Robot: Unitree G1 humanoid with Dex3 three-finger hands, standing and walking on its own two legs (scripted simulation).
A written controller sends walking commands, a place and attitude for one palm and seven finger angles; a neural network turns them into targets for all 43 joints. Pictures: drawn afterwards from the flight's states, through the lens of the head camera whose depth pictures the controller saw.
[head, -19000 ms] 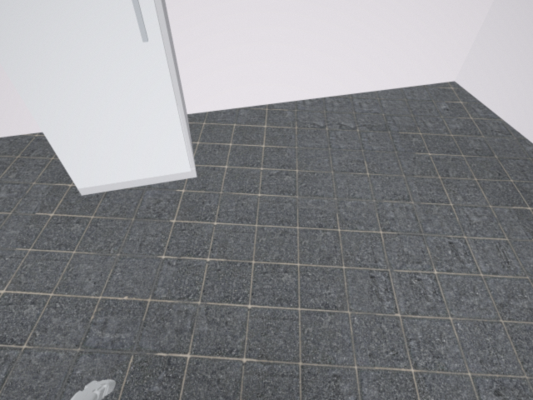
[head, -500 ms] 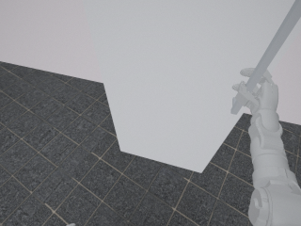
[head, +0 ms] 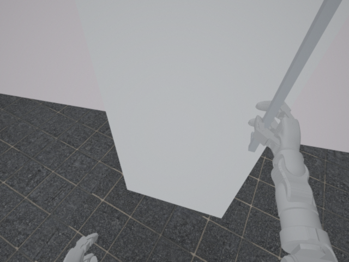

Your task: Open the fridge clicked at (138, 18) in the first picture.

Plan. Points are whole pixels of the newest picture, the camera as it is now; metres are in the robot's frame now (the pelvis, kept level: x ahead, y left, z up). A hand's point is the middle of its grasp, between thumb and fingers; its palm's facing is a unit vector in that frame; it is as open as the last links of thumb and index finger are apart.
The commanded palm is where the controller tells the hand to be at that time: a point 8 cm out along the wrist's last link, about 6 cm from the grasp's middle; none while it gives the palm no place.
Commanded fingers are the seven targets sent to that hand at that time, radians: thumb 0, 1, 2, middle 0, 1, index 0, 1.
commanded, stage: walk backward, drawing the door open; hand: right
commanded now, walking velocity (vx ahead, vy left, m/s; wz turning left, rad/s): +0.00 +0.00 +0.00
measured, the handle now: (290, 70) +0.45 -0.19 +0.25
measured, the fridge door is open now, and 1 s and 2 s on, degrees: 6 42 73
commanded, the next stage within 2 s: stop walking and hold the door back in 1.78 s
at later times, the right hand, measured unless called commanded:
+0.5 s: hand (239, 181) +0.26 -0.10 +0.12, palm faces +0.08 +0.98 -0.19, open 6.0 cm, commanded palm +0.23 -0.14 +0.12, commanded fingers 0.00 -0.90 -0.90 0.45 1.40 0.45 1.40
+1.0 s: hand (167, 245) +0.14 +0.03 +0.11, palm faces +0.14 +0.97 -0.20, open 6.3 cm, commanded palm +0.11 -0.01 +0.12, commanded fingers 0.00 -0.90 -0.90 0.45 1.40 0.45 1.40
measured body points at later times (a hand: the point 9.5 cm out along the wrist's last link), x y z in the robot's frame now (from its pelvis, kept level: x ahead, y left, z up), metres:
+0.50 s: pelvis -0.05 +0.03 +0.01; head -0.03 +0.06 +0.45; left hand +0.14 +0.23 -0.09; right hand +0.25 -0.15 +0.13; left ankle +0.00 +0.14 -0.73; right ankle -0.05 -0.13 -0.73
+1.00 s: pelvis -0.11 +0.17 +0.00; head -0.08 +0.17 +0.44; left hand +0.07 +0.33 -0.12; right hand +0.13 -0.02 +0.13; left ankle -0.03 +0.28 -0.73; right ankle -0.09 -0.06 -0.73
